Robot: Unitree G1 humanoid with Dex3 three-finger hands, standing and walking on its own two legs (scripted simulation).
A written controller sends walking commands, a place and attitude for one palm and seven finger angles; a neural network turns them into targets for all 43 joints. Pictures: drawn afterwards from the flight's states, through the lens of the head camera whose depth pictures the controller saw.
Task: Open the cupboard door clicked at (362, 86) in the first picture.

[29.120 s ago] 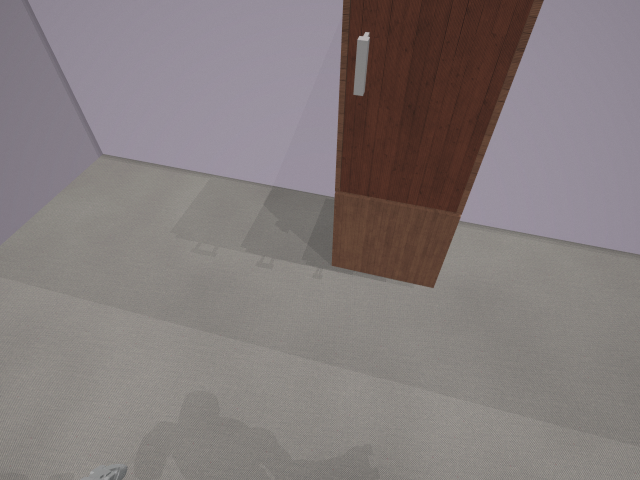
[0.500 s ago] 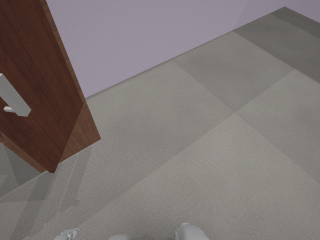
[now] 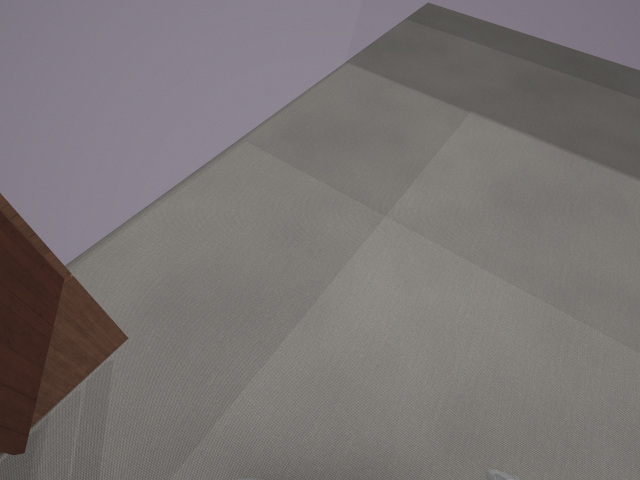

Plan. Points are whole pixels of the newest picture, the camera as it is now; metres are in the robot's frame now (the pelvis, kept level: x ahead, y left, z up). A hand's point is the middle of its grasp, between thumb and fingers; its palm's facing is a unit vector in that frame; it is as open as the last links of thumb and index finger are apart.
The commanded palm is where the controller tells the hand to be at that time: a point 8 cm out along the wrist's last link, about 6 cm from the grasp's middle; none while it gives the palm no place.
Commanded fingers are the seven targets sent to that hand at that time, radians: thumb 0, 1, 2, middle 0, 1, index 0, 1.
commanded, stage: walk to a spot facing it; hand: left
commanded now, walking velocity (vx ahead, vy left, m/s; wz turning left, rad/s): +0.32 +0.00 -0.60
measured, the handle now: out of the picture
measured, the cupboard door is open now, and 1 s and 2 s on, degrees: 47 47 47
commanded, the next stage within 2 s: turn to face it in 1.44 s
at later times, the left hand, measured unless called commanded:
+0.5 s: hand (293, 333) +0.36 +0.07 -0.16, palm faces -0.31 -0.93 -0.21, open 7.4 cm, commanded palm none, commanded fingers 0.00 0.90 0.90 -0.20 -0.30 -0.20 -0.30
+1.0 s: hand (321, 272) +0.48 +0.03 -0.16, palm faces -0.35 -0.92 -0.17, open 7.4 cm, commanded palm none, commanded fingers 0.00 0.90 0.90 -0.20 -0.30 -0.20 -0.30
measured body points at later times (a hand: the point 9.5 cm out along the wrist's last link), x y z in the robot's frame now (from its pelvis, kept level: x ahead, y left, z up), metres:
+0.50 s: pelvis +0.15 -0.07 -0.02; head +0.20 -0.08 +0.43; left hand +0.37 +0.12 -0.14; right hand -0.01 -0.27 -0.16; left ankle +0.07 +0.10 -0.66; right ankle +0.18 -0.18 -0.73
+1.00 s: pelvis +0.36 -0.12 +0.01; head +0.39 -0.13 +0.46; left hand +0.50 +0.08 -0.14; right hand +0.29 -0.35 -0.14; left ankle +0.38 +0.00 -0.73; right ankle +0.35 -0.27 -0.69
